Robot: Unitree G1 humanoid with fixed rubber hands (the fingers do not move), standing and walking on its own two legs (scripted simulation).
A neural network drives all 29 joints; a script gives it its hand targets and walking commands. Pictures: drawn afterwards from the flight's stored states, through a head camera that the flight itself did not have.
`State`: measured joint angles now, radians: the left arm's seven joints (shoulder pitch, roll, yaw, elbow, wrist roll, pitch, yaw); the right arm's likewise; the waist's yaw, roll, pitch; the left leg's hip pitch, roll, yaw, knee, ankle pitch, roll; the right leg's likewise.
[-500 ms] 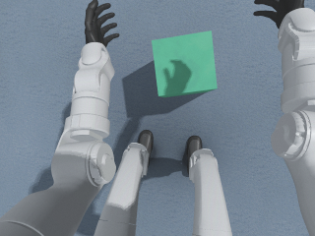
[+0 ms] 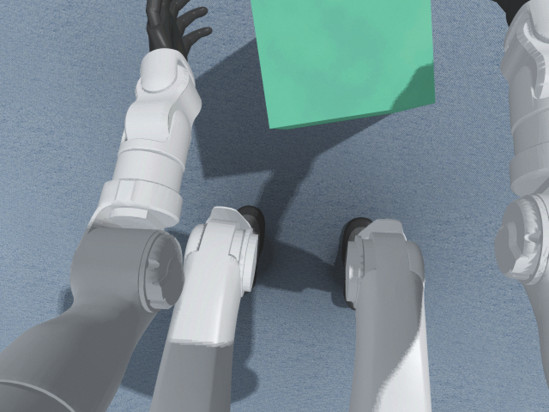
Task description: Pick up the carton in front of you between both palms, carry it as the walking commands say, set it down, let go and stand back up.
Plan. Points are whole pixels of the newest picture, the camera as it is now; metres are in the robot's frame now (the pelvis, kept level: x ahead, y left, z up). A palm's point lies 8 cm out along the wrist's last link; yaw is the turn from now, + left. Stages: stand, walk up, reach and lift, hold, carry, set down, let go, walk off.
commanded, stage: reach and lift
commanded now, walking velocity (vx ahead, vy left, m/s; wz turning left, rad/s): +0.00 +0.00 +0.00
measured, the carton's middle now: (336, 55) +0.53 -0.06 -0.34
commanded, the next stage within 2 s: none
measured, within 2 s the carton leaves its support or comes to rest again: leaves its support in 1.10 s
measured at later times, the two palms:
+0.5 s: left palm (208, 52) +0.53 +0.13 -0.26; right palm (469, 24) +0.55 -0.23 -0.27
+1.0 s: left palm (224, 48) +0.53 +0.10 -0.25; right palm (451, 23) +0.55 -0.20 -0.26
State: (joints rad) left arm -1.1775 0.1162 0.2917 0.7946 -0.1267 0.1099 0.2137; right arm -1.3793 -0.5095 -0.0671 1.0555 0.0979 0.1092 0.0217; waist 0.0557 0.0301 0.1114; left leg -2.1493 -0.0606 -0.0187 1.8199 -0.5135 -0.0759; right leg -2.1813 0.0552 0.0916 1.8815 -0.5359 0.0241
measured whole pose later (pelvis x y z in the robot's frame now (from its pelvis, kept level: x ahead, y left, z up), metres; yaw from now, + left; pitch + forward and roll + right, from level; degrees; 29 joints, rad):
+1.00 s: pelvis -0.02 +0.00 -0.09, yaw +1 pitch +35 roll +4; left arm -1.50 0.12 0.40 1.07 -0.04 0.12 0.20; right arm -1.67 -0.44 0.00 1.29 0.05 0.15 0.02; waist 0.01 0.08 0.41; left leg -2.23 -0.10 -0.03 2.15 -0.54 -0.10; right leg -2.25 0.01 0.06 2.21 -0.58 -0.01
